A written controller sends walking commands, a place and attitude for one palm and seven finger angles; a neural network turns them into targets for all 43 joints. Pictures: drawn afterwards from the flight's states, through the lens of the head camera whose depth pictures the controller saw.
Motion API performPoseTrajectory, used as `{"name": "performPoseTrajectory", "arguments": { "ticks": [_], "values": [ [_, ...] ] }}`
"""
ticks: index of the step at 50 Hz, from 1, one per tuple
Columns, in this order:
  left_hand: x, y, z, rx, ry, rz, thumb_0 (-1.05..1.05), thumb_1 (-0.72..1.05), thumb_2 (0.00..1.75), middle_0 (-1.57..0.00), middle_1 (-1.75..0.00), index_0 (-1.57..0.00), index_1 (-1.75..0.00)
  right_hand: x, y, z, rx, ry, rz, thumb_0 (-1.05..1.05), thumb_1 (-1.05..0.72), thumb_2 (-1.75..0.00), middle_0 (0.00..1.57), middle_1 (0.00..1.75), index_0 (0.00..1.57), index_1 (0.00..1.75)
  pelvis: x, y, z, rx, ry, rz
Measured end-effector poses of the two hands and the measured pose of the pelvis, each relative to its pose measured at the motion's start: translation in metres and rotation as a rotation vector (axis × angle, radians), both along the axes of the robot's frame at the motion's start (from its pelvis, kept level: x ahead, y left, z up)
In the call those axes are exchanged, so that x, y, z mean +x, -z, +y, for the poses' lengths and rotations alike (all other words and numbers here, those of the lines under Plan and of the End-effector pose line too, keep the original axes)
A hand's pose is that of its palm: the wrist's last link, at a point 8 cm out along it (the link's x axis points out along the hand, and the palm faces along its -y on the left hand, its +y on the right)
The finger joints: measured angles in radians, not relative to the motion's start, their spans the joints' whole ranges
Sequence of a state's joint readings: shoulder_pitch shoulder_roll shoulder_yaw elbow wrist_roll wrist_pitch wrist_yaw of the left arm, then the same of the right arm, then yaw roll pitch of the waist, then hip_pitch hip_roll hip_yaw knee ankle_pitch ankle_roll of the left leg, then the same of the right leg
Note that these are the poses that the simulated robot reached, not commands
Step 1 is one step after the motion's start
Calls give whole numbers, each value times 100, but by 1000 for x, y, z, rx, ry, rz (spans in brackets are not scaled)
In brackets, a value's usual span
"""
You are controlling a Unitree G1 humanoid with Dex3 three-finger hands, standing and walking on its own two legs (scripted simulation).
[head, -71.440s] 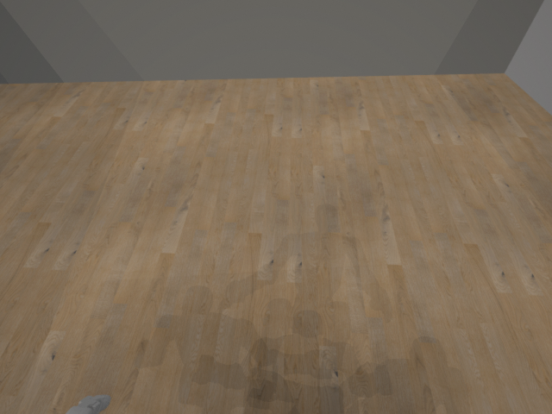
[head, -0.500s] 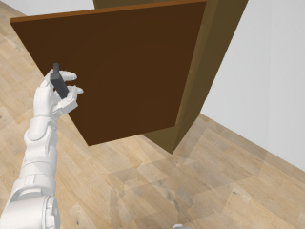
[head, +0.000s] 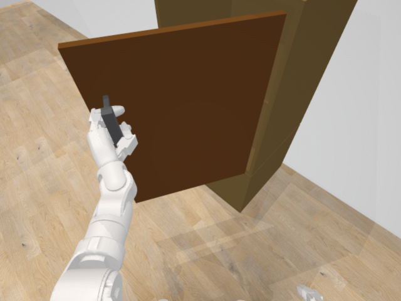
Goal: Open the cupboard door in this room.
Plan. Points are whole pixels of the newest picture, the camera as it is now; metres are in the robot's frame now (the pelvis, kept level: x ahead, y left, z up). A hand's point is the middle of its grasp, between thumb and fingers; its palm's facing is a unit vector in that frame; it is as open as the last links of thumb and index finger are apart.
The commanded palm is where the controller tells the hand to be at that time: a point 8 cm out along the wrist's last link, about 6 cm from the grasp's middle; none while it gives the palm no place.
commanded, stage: pull the door open along its arc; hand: left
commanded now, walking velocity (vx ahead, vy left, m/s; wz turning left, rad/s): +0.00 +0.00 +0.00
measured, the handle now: (114, 125) +0.46 +0.19 +0.09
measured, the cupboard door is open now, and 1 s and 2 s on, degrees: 60 82 84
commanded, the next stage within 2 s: open thumb and fingers to let go in 0.50 s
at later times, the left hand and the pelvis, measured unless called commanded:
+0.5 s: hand (159, 187) +0.30 +0.08 +0.09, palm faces +0.36 -0.93 +0.04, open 5.8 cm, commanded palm +0.24 +0.12 +0.08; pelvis +0.01 +0.00 +0.01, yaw +0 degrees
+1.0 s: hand (165, 188) +0.30 +0.07 +0.09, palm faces +0.38 -0.93 -0.01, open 10.2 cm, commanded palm +0.25 +0.11 +0.08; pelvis +0.01 -0.01 +0.01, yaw +2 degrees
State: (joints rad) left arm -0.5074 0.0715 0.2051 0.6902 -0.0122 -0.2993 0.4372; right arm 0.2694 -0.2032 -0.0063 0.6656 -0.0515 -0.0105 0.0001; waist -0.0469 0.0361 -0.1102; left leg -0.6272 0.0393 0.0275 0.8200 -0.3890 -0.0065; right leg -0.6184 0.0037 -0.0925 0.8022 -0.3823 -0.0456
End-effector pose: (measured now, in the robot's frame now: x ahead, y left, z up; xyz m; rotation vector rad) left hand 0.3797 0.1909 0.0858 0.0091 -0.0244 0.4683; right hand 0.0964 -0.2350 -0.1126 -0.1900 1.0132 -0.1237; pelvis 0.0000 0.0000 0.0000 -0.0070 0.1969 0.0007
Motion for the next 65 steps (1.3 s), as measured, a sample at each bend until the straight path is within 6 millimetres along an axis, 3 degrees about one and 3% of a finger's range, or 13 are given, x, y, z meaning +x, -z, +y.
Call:
{"name": "performPoseTrajectory", "arguments": {
  "ticks": [7,12,16,26,30,34,38,43,55,65],
  "values": [
    [-21,0,-7,-2,36,-12,1,76,80,-38,-135,-36,-135,-37,2,-15,-5,56,87,1,-90,-90,21,30,21,30,2,-6,-3,7,16,-22],
    [-46,0,-19,-17,57,-12,2,75,77,-37,-135,-37,-135,-34,-5,-20,-8,63,71,1,-90,-90,20,30,20,30,5,-11,-3,10,22,-48],
    [-69,-1,-33,-31,77,-5,2,73,75,-36,-135,-38,-135,-9,-13,-18,-6,44,-1,2,-90,-90,20,30,20,30,8,-13,-3,13,24,-70],
    [-119,-4,-71,-61,103,28,3,70,73,-36,-135,-39,-135,88,-46,10,26,-75,-260,2,-91,-90,20,30,20,30,13,-13,-3,13,3,-113],
    [-127,-6,-80,-11,135,34,3,70,74,-37,-135,-38,-134,115,-56,25,53,-126,-327,1,-90,-90,20,30,20,30,14,-10,-6,11,-12,-119],
    [-125,-6,-79,-12,107,36,3,69,77,-38,-135,-38,-134,127,-54,35,63,-164,-329,1,-90,-90,20,30,20,30,14,-8,-8,10,-28,-122],
    [-119,-7,-75,-12,70,40,2,62,77,-38,-134,-38,-133,125,-47,39,71,-179,-292,1,-90,-90,20,30,21,30,13,-6,-10,13,-36,-118],
    [-118,-7,-75,-13,68,41,2,45,71,-37,-131,-37,-131,106,-34,33,73,-163,-227,1,-90,-90,21,30,21,30,11,-6,-12,16,-38,-113],
    [-120,-6,-81,-13,72,33,0,-23,42,-32,-123,-31,-122,58,-18,1,24,-80,-130,2,-90,-90,20,30,21,30,5,-5,-14,21,-24,-111],
    [-124,-8,-83,-11,75,15,-1,-46,32,-25,-94,-25,-94,59,-26,0,10,-78,-178,2,-90,-90,20,30,20,30,-2,-6,-13,16,-24,-123]
  ]
}}
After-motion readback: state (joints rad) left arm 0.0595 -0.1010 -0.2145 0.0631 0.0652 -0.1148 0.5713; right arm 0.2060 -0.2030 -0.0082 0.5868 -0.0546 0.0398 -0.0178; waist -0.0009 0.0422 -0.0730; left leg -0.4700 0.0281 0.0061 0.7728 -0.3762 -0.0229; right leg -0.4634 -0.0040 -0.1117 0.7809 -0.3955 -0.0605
